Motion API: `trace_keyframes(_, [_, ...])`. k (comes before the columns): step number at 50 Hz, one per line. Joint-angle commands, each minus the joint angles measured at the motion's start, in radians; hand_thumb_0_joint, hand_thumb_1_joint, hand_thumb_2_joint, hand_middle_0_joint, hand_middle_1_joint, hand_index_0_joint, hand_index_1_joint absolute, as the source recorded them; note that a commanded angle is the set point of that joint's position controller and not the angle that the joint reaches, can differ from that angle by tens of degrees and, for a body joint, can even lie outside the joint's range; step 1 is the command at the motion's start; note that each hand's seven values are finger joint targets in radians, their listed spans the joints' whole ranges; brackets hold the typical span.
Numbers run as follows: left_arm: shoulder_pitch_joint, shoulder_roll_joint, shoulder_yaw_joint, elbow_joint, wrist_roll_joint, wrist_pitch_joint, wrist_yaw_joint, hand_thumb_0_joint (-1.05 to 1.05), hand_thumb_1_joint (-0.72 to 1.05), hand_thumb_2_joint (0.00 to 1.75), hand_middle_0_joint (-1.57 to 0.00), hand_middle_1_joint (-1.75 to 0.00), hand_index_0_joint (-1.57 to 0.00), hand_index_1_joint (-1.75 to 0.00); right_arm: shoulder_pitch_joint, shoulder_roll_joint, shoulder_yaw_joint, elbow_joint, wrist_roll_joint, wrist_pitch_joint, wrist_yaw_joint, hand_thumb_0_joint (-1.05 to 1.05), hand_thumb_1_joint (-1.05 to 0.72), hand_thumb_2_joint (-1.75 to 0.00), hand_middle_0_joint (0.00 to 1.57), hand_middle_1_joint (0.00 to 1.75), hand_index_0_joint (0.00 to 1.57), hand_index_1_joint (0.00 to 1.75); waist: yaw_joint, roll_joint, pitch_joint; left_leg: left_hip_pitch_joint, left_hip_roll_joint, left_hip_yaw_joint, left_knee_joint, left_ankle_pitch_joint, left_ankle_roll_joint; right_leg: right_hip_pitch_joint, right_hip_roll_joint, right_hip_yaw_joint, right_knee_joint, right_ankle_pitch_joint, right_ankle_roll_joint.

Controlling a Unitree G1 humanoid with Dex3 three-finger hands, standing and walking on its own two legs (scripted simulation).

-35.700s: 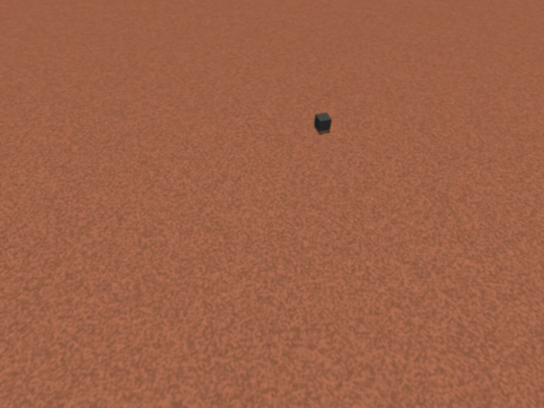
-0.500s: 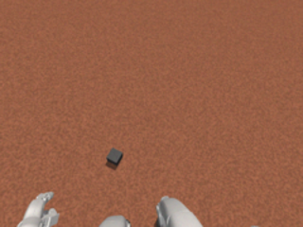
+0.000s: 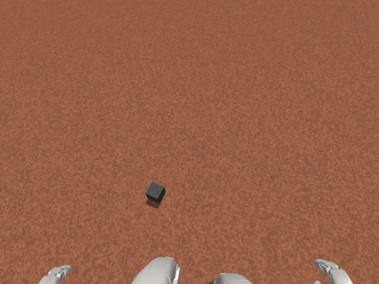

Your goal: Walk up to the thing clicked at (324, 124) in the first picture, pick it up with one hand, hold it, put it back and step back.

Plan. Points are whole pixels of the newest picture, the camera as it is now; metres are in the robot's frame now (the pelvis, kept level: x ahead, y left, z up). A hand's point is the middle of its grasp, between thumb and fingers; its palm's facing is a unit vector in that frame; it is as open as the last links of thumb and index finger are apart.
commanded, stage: step back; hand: left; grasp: from above
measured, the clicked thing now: (155, 192) +0.57 +0.23 -0.73
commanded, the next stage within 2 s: none
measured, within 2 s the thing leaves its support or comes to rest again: neither
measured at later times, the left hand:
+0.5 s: hand out of the picture -0.08 +0.29 -0.16, palm faces +0.07 -0.93 -0.36, open 7.3 cm
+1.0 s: hand out of the picture -0.22 +0.23 -0.14, palm faces +0.05 -0.90 -0.44, open 7.3 cm
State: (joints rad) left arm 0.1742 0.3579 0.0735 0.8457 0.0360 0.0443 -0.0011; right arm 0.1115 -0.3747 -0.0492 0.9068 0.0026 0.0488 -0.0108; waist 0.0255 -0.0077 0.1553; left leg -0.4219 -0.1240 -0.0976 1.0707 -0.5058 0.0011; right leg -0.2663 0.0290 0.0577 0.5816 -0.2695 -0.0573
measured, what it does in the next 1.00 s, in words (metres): walks backwards: left foot, then right foot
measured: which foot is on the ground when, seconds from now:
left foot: up 0.00-0.22, down 0.24-0.72, up 0.74-1.00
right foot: down 0.00-0.30, up 0.32-0.66, down 0.68-1.00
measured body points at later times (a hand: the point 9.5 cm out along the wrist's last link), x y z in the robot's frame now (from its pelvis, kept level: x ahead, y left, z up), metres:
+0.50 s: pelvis -0.15 +0.01 +0.00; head -0.11 +0.04 +0.45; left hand -0.08 +0.34 -0.13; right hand -0.03 -0.30 -0.10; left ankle -0.11 +0.12 -0.73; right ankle -0.19 -0.16 -0.64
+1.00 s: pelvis -0.32 -0.05 -0.01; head -0.26 -0.06 +0.43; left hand -0.22 +0.27 -0.11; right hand -0.24 -0.37 -0.14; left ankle -0.37 +0.07 -0.70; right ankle -0.26 -0.16 -0.73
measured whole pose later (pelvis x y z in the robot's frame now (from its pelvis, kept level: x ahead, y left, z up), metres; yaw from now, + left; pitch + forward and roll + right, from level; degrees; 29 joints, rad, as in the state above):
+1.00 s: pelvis -0.32 -0.05 -0.01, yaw +5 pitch -1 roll +1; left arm 0.14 0.37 0.08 0.76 0.05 0.05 0.01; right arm 0.23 -0.40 -0.05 0.89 -0.02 0.05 -0.03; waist 0.00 0.02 0.16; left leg -0.33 -0.06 -0.07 0.88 -0.51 -0.02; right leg -0.37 -0.03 -0.03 0.63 -0.24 -0.02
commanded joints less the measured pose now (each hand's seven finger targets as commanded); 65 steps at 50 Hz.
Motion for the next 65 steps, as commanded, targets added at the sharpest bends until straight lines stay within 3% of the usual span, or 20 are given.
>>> trace_keyframes(1, [-0.044,0.215,0.067,-0.138,0.001,-0.031,0.027,0.0,0.9,0.9,-0.2,-0.3,-0.2,-0.3,0.061,-0.193,-0.033,-0.071,0.003,-0.03,-0.026,0.0,-0.9,-0.9,0.2,0.3,0.2,0.3,-0.001,-0.069,-0.163,-0.054,-0.012,-0.043,0.076,0.011,-0.022,0.127,-0.204,0.19,-0.154,0.46,-0.144])
trace_keyframes(7, [0.039,0.219,0.07,-0.154,0.003,-0.013,0.033,0.0,0.9,0.9,-0.2,-0.3,-0.2,-0.3,0.065,-0.178,-0.032,-0.11,-0.007,-0.041,-0.033,0.0,-0.9,-0.9,0.2,0.3,0.2,0.3,0.032,-0.17,-0.267,-0.034,0.082,0.028,-0.298,-0.026,-0.029,0.351,-0.253,0.199,-0.086,0.557,-0.16])
trace_keyframes(12, [-0.047,0.247,0.063,-0.183,-0.013,0.009,0.018,0.0,0.9,0.9,-0.2,-0.3,-0.2,-0.3,0.192,-0.197,-0.057,-0.054,-0.023,-0.038,-0.021,0.0,-0.9,-0.9,0.2,0.3,0.2,0.3,-0.05,-0.118,-0.27,0.242,0.097,0.084,-0.644,0.292,0.028,0.101,-0.213,0.169,-0.06,0.238,-0.071])
trace_keyframes(14, [-0.064,0.185,0.048,-0.194,-0.017,0.008,0.013,0.0,0.9,0.9,-0.2,-0.3,-0.2,-0.3,0.133,-0.329,-0.088,-0.081,-0.05,-0.039,-0.016,0.0,-0.9,-0.9,0.2,0.3,0.2,0.3,-0.056,0.199,-0.18,0.27,0.414,-0.35,-0.765,0.264,0.169,-0.249,0.017,0.042,0.177,-0.211,0.024])
trace_keyframes(15, [-0.126,0.232,0.076,-0.196,-0.006,0.006,0.026,0.0,0.9,0.9,-0.2,-0.3,-0.2,-0.3,0.072,-0.403,-0.102,-0.107,-0.046,-0.037,-0.011,0.0,-0.9,-0.9,0.2,0.3,0.2,0.3,-0.098,0.29,-0.122,0.025,0.56,-0.48,-0.839,0.248,0.305,-0.167,0.068,0.065,0.455,-0.368,0.051])
trace_keyframes(16, [-0.104,0.253,0.083,-0.178,0.003,0.009,0.025,0.0,0.9,0.9,-0.2,-0.3,-0.2,-0.3,-0.02,-0.386,-0.099,-0.128,-0.047,-0.051,-0.021,0.0,-0.9,-0.9,0.2,0.3,0.2,0.3,-0.056,0.251,-0.084,-0.059,0.59,-0.506,-0.841,0.279,0.329,-0.132,0.046,0.155,0.637,-0.337,0.047])
trace_keyframes(20, [0.066,0.212,0.083,-0.097,-0.023,0.014,0.01,0.0,0.9,0.9,-0.2,-0.3,-0.2,-0.3,-0.065,-0.238,-0.057,-0.141,-0.049,-0.06,-0.024,0.0,-0.9,-0.9,0.2,0.3,0.2,0.3,0.043,0.101,-0.088,0.114,0.325,-0.116,-0.74,0.449,0.164,-0.231,0.118,0.152,0.72,-0.16,0.043])
trace_keyframes(27, [0.02,0.195,0.065,-0.113,-0.014,-0.006,0.014,0.0,0.9,0.9,-0.2,-0.3,-0.2,-0.3,0.075,-0.251,-0.071,-0.139,-0.032,-0.052,-0.024,0.0,-0.9,-0.9,0.2,0.3,0.2,0.3,-0.066,0.178,-0.195,0.397,0.367,-0.112,-0.622,0.624,0.254,-0.216,0.035,0.069,0.399,-0.251,0.117])
trace_keyframes(33, [0.211,0.198,0.063,-0.003,-0.011,-0.015,0.004,0.0,0.9,0.9,-0.2,-0.3,-0.2,-0.3,-0.019,-0.3,-0.081,-0.172,-0.025,-0.015,-0.015,0.0,-0.9,-0.9,0.2,0.3,0.2,0.3,0.013,0.215,-0.28,0.208,0.34,-0.077,-0.534,0.48,0.171,0.121,-0.012,-0.068,-0.151,-0.016,0.051])
trace_keyframes(35, [0.201,0.286,0.089,-0.008,0.015,-0.018,0.002,0.0,0.9,0.9,-0.2,-0.3,-0.2,-0.3,-0.027,-0.226,-0.06,-0.188,-0.012,-0.009,-0.012,0.0,-0.9,-0.9,0.2,0.3,0.2,0.3,0.018,-0.028,-0.2,-0.074,0.179,-0.042,-0.374,0.169,0.057,0.141,-0.162,0.222,-0.209,-0.105,-0.018])
trace_keyframes(36, [0.096,0.401,0.112,-0.057,0.012,-0.009,0.0,0.0,0.9,0.9,-0.2,-0.3,-0.2,-0.3,-0.07,-0.191,-0.059,-0.202,-0.004,-0.01,-0.026,0.0,-0.9,-0.9,0.2,0.3,0.2,0.3,0.046,-0.298,-0.131,-0.095,0.016,0.03,-0.116,-0.066,-0.002,-0.109,-0.372,0.455,-0.332,-0.214,-0.166])
trace_keyframes(37, [-0.011,0.44,0.115,-0.106,0.017,-0.013,0.007,0.0,0.9,0.9,-0.2,-0.3,-0.2,-0.3,-0.046,-0.245,-0.081,-0.188,-0.012,-0.004,-0.034,0.0,-0.9,-0.9,0.2,0.3,0.2,0.3,0.031,-0.337,-0.044,-0.029,0.069,-0.055,0.074,-0.096,-0.017,-0.316,-0.472,0.571,-0.4,-0.274,-0.242])
trace_keyframes(41, [-0.143,0.257,0.08,-0.132,0.01,-0.022,0.018,0.0,0.9,0.9,-0.2,-0.3,-0.2,-0.3,0.099,-0.199,-0.054,-0.105,-0.002,-0.016,-0.022,0.0,-0.9,-0.9,0.2,0.3,0.2,0.3,-0.067,-0.153,-0.067,-0.039,-0.01,-0.049,0.153,0.074,-0.006,-0.155,-0.206,0.105,-0.206,0.104,-0.095])
trace_keyframes(48, [0.053,0.237,0.077,-0.134,0.008,-0.007,0.04,0.0,0.9,0.9,-0.2,-0.3,-0.2,-0.3,0.073,-0.164,-0.035,-0.133,-0.025,-0.048,-0.035,0.0,-0.9,-0.9,0.2,0.3,0.2,0.3,0.049,-0.207,-0.214,-0.088,0.081,0.047,-0.287,-0.041,-0.027,0.306,-0.287,0.155,-0.033,0.546,-0.155])
trace_keyframes(52, [-0.038,0.24,0.058,-0.168,-0.012,0.016,0.032,0.0,0.9,0.9,-0.2,-0.3,-0.2,-0.3,0.204,-0.186,-0.057,-0.072,-0.03,-0.044,-0.026,0.0,-0.9,-0.9,0.2,0.3,0.2,0.3,-0.021,-0.13,-0.265,0.199,0.094,0.094,-0.699,0.332,0.013,0.13,-0.242,0.118,0.076,0.372,-0.072])
trace_keyframes(54, [-0.027,0.173,0.038,-0.176,-0.026,0.016,0.026,0.0,0.9,0.9,-0.2,-0.3,-0.2,-0.3,0.147,-0.334,-0.09,-0.091,-0.05,-0.035,-0.022,0.0,-0.9,-0.9,0.2,0.3,0.2,0.3,-0.003,0.222,-0.234,0.325,0.424,-0.351,-0.727,0.553,0.161,-0.237,-0.005,-0.035,0.322,-0.18,0.027])
trace_keyframes(55, [-0.103,0.227,0.061,-0.176,-0.024,0.016,0.043,0.0,0.9,0.9,-0.2,-0.3,-0.2,-0.3,0.108,-0.407,-0.094,-0.117,-0.045,-0.034,-0.015,0.0,-0.9,-0.9,0.2,0.3,0.2,0.3,-0.067,0.276,-0.198,0.094,0.545,-0.464,-0.754,0.551,0.306,-0.156,0.027,0.043,0.526,-0.413,0.049])
trace_keyframes(56, [-0.093,0.255,0.065,-0.165,-0.019,0.018,0.042,0.0,0.9,0.9,-0.2,-0.3,-0.2,-0.3,0.032,-0.376,-0.094,-0.13,-0.044,-0.045,-0.025,0.0,-0.9,-0.9,0.2,0.3,0.2,0.3,-0.035,0.242,-0.145,0.018,0.572,-0.465,-0.762,0.533,0.326,-0.124,-0.005,0.127,0.639,-0.373,0.043])
trace_keyframes(59, [-0.005,0.22,0.06,-0.104,-0.033,0.021,0.031,0.0,0.9,0.9,-0.2,-0.3,-0.2,-0.3,-0.035,-0.242,-0.053,-0.148,-0.055,-0.04,-0.029,0.0,-0.9,-0.9,0.2,0.3,0.2,0.3,0.031,0.099,-0.122,0.093,0.351,-0.105,-0.671,0.676,0.211,-0.192,0.073,0.135,0.739,-0.233,0.035])
trace_keyframes(65, [0.012,0.199,0.031,-0.059,-0.021,-0.039,0.014,0.0,0.9,0.9,-0.2,-0.3,-0.2,-0.3,0.043,-0.228,-0.063,-0.115,-0.046,-0.038,-0.003,0.0,-0.9,-0.9,0.2,0.3,0.2,0.3,-0.064,0.199,-0.199,0.332,0.311,-0.089,-0.673,0.117,0.213,-0.136,-0.007,-0.013,0.156,-0.238,0.09])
